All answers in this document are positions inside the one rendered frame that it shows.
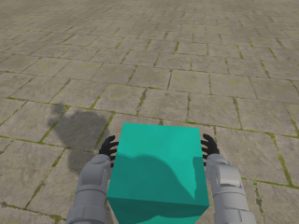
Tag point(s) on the right robot forearm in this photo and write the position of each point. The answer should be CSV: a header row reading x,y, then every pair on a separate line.
x,y
231,206

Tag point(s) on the carton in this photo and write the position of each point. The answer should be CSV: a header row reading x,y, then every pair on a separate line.
x,y
158,175

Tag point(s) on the left robot forearm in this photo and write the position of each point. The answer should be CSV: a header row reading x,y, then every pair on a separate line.
x,y
90,196

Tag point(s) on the right robot hand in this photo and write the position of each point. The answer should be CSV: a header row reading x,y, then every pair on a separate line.
x,y
212,146

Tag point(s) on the left robot hand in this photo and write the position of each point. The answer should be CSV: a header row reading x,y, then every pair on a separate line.
x,y
106,148

